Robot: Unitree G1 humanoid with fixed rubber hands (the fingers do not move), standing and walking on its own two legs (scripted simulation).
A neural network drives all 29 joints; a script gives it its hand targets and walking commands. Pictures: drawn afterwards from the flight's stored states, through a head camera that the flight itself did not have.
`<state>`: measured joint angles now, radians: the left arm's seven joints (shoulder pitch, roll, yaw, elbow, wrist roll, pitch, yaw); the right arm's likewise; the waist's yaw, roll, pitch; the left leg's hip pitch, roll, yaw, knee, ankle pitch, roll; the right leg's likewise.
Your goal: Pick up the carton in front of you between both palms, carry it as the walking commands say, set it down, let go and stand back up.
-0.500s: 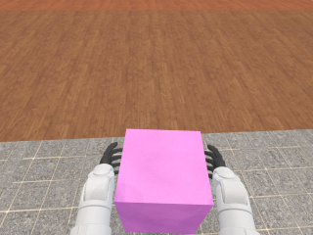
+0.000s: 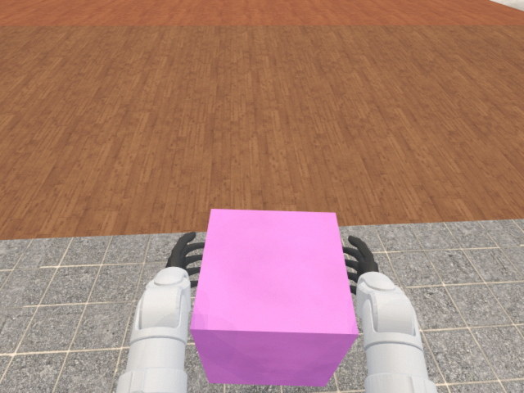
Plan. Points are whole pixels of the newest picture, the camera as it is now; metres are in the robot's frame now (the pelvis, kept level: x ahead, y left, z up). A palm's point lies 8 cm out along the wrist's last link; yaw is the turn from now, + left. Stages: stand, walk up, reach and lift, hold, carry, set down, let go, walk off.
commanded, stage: hold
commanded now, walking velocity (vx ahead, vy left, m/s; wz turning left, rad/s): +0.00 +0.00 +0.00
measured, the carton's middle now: (270, 300) +0.30 +0.00 -0.02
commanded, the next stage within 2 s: carry in 0.42 s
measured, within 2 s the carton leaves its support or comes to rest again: neither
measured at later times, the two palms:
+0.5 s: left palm (178, 270) +0.30 +0.15 +0.05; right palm (365, 275) +0.30 -0.15 +0.05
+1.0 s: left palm (198, 192) +0.46 +0.14 +0.08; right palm (354, 200) +0.45 -0.16 +0.08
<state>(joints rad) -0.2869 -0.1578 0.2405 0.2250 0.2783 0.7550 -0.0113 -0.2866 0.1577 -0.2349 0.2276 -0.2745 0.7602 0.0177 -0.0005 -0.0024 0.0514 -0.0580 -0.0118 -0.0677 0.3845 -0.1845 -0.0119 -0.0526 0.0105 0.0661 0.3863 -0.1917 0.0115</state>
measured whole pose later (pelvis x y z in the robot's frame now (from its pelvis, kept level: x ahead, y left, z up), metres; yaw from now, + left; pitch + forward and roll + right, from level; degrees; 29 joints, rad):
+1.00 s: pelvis +0.20 +0.00 +0.00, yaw -2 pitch +6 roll +0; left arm -0.11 -0.13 0.13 -0.33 0.08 1.21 0.09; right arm -0.13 0.13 -0.07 -0.31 -0.11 1.21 -0.09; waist 0.00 0.02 -0.17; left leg -0.22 0.03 0.19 0.40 -0.28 0.03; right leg -0.49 -0.06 -0.10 0.97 -0.43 -0.01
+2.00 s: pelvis +0.83 -0.02 +0.01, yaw -2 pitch +5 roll -2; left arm -0.11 -0.13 0.08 -0.39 0.11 1.17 0.08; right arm -0.11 0.13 -0.09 -0.38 -0.08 1.17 -0.09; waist -0.02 0.00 -0.07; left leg -0.10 0.03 0.23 0.26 -0.24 0.05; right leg -0.62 -0.11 -0.12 0.77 -0.15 0.01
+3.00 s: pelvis +1.49 -0.07 +0.02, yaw +1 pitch +7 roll -1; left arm -0.74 -0.06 0.28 -0.23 0.09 1.28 0.13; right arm -0.75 0.05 -0.28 -0.19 -0.03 1.26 -0.13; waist -0.07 0.00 0.08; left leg -0.22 0.01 0.08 0.47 -0.47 0.04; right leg -0.74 -0.04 -0.05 0.78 -0.27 -0.02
